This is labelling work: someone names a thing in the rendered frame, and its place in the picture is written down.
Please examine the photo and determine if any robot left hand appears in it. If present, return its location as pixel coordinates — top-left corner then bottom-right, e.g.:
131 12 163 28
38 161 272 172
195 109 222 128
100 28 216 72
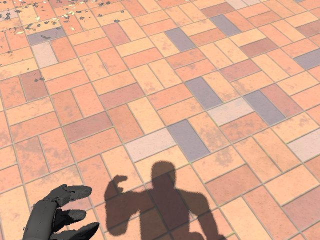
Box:
22 184 100 240

